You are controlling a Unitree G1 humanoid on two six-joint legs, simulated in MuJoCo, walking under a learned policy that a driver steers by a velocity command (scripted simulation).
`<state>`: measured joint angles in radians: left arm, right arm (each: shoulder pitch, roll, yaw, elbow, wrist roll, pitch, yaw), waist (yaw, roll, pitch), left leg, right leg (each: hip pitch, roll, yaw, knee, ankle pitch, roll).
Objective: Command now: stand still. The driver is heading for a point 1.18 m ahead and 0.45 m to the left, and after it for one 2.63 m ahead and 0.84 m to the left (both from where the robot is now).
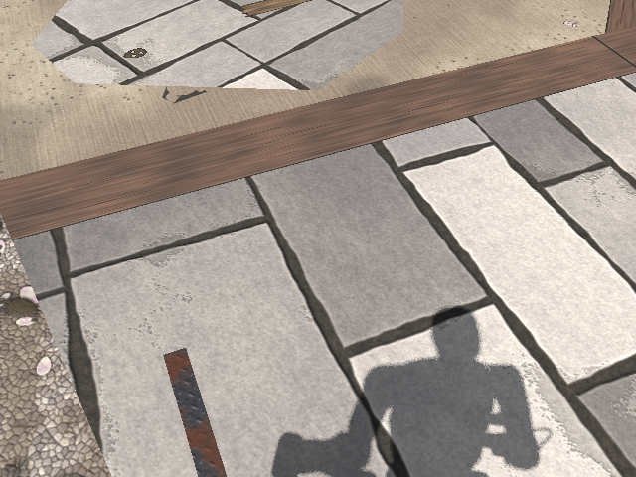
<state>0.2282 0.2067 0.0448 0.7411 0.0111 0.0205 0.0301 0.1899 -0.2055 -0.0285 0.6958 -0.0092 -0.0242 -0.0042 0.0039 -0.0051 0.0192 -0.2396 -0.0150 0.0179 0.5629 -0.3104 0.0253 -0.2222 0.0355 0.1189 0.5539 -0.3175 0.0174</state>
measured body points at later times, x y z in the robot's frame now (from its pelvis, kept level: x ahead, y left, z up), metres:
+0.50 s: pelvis +0.00 +0.02 +0.00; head +0.01 +0.02 +0.45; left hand +0.07 +0.27 -0.13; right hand +0.11 -0.23 -0.12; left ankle -0.01 +0.10 -0.73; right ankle -0.01 -0.14 -0.73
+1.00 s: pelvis +0.14 -0.07 +0.01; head +0.15 -0.09 +0.46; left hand +0.18 +0.20 -0.11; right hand +0.26 -0.32 -0.12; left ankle +0.10 +0.07 -0.63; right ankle +0.12 -0.17 -0.73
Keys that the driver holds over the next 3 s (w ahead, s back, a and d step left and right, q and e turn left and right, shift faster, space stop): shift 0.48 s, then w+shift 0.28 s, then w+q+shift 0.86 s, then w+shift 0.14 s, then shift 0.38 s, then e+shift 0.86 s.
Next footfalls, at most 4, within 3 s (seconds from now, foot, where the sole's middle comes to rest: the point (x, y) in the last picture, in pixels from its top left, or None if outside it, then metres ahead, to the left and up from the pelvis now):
0.86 right None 0.16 -0.17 -0.77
1.36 left None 0.52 0.08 -0.77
1.78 right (244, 297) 0.97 0.22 -0.77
2.18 left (112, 298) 0.97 0.56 -0.77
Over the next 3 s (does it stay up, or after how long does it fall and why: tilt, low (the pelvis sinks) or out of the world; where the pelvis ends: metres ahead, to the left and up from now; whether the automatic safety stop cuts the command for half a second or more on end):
stays up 1.04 0.39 0.01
